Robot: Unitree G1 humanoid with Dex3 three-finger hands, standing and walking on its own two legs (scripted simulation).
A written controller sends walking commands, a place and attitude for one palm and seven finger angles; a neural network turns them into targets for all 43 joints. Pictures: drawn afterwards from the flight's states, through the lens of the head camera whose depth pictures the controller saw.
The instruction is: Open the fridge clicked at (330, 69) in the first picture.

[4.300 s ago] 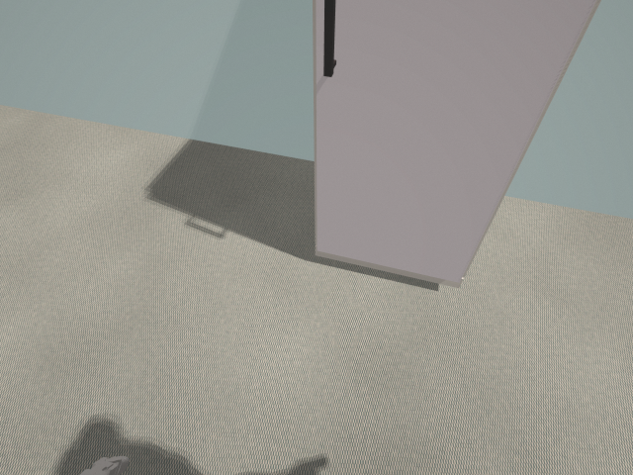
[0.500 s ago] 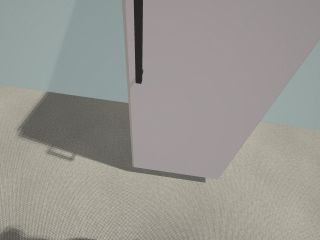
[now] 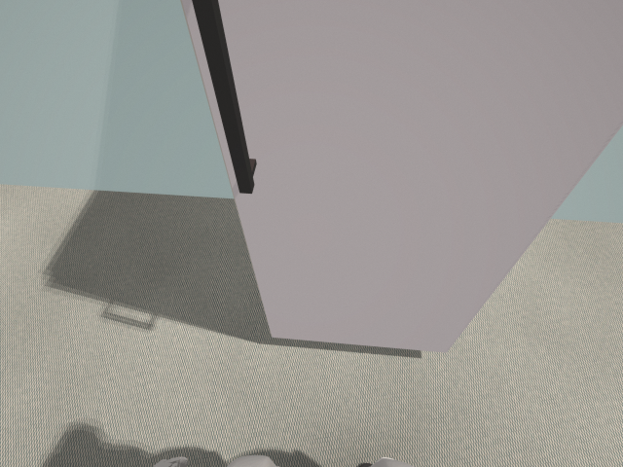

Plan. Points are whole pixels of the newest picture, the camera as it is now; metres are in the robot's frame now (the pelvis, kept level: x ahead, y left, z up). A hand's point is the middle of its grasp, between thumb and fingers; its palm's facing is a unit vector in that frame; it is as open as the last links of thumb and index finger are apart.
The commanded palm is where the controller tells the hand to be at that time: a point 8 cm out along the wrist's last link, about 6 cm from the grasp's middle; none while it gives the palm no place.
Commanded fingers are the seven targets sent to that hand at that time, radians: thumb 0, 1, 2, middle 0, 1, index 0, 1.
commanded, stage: come to a stop and stand still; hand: left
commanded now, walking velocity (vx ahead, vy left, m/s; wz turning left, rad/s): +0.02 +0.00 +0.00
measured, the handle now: (230, 84) +0.50 +0.12 +0.22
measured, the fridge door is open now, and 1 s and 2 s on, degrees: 0 0 0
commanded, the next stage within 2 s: look again from close up in 1.16 s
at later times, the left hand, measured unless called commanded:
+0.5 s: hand out of the picture -0.02 +0.21 -0.17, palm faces -0.02 -0.98 -0.19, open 7.4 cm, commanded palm none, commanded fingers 0.00 0.90 0.90 -0.20 -0.30 -0.20 -0.30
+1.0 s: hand out of the picture -0.04 +0.19 -0.16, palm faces -0.01 -0.98 -0.20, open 7.4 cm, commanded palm none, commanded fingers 0.00 0.90 0.90 -0.20 -0.30 -0.20 -0.30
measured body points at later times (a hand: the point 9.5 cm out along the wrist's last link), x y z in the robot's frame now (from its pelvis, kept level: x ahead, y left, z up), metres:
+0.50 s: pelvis -0.02 +0.03 +0.01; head +0.00 +0.04 +0.46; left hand -0.02 +0.26 -0.15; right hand -0.04 -0.19 -0.14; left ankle -0.02 +0.14 -0.73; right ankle -0.05 -0.09 -0.73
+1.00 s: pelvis -0.05 +0.02 +0.01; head -0.07 +0.01 +0.46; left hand -0.04 +0.24 -0.15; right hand -0.05 -0.20 -0.15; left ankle -0.02 +0.14 -0.73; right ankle -0.05 -0.09 -0.73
